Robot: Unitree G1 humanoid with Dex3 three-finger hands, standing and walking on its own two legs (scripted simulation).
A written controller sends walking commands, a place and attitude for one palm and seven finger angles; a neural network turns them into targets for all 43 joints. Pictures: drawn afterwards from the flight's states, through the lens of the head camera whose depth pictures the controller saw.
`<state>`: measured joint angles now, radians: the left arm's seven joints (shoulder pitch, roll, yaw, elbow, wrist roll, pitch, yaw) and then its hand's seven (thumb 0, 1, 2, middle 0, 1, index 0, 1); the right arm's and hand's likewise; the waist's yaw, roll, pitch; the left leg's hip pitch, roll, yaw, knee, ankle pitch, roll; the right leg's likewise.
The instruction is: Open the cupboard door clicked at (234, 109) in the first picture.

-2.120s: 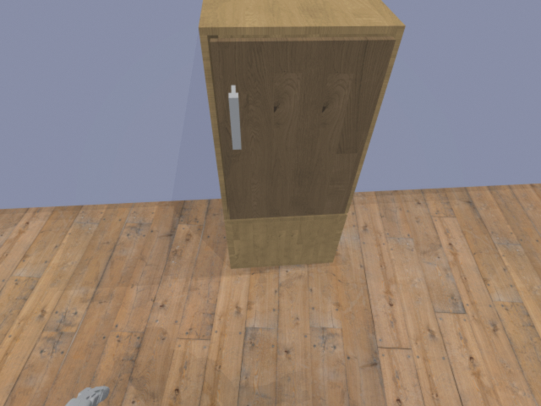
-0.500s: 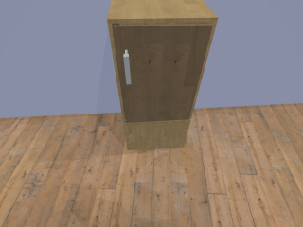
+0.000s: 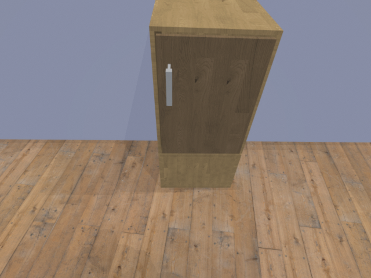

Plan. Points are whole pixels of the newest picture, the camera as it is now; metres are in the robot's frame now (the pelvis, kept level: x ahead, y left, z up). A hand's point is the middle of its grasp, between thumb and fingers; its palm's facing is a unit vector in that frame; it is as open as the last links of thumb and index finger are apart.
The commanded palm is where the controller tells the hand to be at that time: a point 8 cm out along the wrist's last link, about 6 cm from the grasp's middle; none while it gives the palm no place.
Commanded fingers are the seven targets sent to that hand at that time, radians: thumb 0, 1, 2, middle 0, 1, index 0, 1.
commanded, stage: take the last steps up to it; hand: left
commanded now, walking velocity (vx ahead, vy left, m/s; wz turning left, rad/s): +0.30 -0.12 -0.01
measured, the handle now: (169, 85) +0.75 +0.11 +0.02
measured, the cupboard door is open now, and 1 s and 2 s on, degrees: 0 0 0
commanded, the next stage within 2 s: come to a stop and stand still in 0.54 s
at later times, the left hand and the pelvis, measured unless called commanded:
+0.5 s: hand out of the picture +0.11 +0.10 -0.18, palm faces +0.09 -0.98 -0.17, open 7.4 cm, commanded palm none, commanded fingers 0.00 0.90 0.90 -0.20 -0.30 -0.20 -0.30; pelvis +0.12 -0.06 +0.00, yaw +2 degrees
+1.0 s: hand (139, 260) +0.21 +0.13 -0.18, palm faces +0.07 -0.98 -0.19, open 7.4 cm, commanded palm none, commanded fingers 0.00 0.90 0.90 -0.20 -0.30 -0.20 -0.30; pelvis +0.19 -0.05 +0.00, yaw +0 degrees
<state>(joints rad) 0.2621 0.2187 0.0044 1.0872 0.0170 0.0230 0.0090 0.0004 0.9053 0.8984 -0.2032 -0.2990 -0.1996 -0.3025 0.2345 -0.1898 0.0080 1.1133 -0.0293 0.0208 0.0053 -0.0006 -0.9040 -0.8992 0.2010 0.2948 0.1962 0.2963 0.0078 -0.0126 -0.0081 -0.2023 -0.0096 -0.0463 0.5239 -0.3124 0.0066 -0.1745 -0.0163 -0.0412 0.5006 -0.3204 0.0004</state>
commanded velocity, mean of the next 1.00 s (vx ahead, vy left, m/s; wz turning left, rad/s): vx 0.05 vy -0.08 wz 0.00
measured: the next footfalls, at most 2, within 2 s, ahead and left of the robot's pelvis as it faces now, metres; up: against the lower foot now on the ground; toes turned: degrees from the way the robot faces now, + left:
right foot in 0.32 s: +0.16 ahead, -0.17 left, +0.00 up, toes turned -5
left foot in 0.68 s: +0.27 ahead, +0.04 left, +0.00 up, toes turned +10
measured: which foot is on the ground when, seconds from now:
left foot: down 0.00-0.32, up 0.34-0.66, down 0.68-1.00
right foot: down 0.00-0.06, up 0.08-0.30, down 0.32-0.70, up 0.72-1.00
